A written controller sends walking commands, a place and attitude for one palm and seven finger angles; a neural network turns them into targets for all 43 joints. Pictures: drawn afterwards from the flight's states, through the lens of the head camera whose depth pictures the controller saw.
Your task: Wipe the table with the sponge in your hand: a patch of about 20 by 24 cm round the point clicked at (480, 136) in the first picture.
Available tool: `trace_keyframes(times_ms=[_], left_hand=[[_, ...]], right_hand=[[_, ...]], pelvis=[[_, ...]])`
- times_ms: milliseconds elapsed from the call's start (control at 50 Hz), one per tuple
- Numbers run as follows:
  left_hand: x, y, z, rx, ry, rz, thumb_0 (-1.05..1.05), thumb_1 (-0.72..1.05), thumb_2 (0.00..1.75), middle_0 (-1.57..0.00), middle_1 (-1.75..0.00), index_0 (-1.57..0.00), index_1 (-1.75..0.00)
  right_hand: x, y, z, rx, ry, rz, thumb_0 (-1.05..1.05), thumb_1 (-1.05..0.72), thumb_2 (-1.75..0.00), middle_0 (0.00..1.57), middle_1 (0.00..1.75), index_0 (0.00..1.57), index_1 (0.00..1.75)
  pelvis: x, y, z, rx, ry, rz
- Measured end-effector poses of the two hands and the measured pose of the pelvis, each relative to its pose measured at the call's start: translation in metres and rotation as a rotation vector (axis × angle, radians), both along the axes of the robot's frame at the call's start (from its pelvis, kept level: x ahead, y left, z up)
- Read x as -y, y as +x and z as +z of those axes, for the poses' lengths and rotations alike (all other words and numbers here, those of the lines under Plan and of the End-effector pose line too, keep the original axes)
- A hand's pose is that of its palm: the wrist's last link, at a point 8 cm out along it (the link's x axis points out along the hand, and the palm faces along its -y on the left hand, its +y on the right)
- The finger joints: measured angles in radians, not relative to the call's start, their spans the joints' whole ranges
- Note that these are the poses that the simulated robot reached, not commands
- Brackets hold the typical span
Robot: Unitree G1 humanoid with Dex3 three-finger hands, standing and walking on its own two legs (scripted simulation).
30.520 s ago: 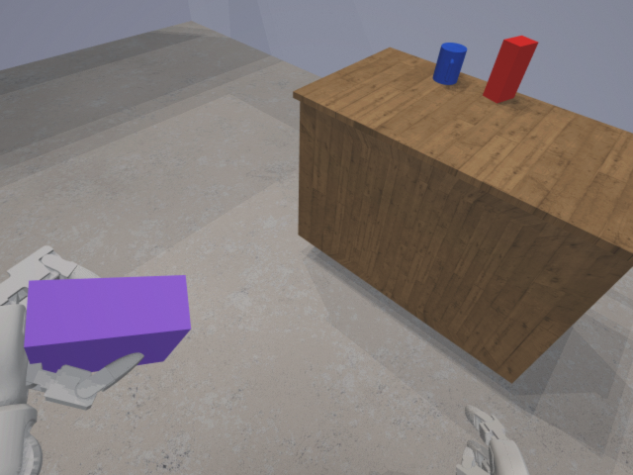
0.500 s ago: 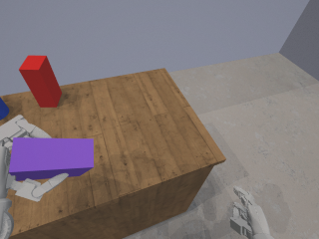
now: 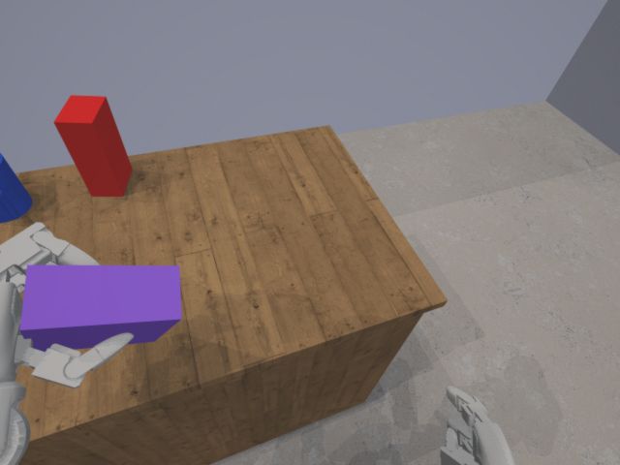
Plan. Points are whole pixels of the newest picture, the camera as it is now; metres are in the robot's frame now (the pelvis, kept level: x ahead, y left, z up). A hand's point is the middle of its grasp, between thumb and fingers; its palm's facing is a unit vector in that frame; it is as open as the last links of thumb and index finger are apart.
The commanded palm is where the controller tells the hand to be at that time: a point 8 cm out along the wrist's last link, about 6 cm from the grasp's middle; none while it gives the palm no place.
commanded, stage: come to a stop and stand still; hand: left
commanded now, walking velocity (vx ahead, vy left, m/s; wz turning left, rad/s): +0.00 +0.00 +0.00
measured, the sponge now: (124, 309) +0.24 +0.22 +0.12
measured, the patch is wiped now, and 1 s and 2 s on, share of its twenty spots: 0.00 0.00 0.00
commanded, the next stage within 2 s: look again from close up in 1.50 s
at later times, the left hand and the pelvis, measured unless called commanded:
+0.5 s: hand (38, 248) +0.24 +0.27 +0.20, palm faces +0.48 -0.77 -0.43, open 9.6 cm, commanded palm +0.16 +0.27 +0.17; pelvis +0.01 -0.01 +0.00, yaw +2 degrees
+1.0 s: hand (53, 339) +0.18 +0.24 +0.16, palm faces +0.46 -0.82 -0.34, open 9.6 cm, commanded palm +0.12 +0.27 +0.17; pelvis -0.01 -0.03 +0.00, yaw +5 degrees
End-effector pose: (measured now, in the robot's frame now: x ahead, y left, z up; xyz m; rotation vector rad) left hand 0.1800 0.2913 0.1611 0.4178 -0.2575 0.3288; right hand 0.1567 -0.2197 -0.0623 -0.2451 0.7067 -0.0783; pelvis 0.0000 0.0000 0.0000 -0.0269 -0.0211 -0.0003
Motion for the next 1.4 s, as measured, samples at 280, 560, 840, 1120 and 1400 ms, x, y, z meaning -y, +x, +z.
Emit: trace_keyframes(times_ms=[280,560,840,1120,1400], left_hand=[[-0.003,-0.003,0.009,0.038,0.028,0.0,0.0,-0.45,1.01,-0.78,-1.37,-0.79,-1.35],[0.006,0.015,0.021,0.051,0.122,-0.024,0.0,-0.45,1.01,-0.77,-1.38,-0.78,-1.36],[-0.002,-0.027,0.012,0.018,0.092,0.122,0.0,-0.45,1.02,-0.78,-1.37,-0.79,-1.36],[0.006,-0.053,-0.004,0.008,-0.023,0.113,0.0,-0.45,1.02,-0.78,-1.37,-0.79,-1.36],[0.0,-0.074,0.003,0.037,-0.004,0.114,0.0,-0.45,1.02,-0.78,-1.37,-0.79,-1.36]], right_hand=[[-0.002,0.008,0.001,0.013,-0.003,0.007,0.01,-0.9,-0.89,0.21,0.3,0.2,0.3],[0.012,0.016,-0.012,-0.036,0.031,0.115,0.01,-0.9,-0.89,0.21,0.3,0.2,0.3],[0.03,0.023,-0.013,-0.058,-0.031,0.154,0.01,-0.9,-0.89,0.21,0.3,0.2,0.3],[0.012,0.009,-0.003,0.043,0.044,0.14,0.01,-0.9,-0.89,0.21,0.3,0.2,0.3],[0.014,-0.023,-0.01,-0.013,0.016,0.131,0.01,-0.9,-0.89,0.21,0.3,0.2,0.3]], pelvis=[[-0.003,0.002,0.0,0.001,0.001,0.003],[0.012,0.012,-0.004,-0.078,0.018,0.036],[0.026,0.004,-0.006,-0.047,0.014,0.091],[0.029,-0.025,-0.004,-0.019,0.012,0.091],[0.022,-0.04,-0.004,-0.006,0.009,0.101]])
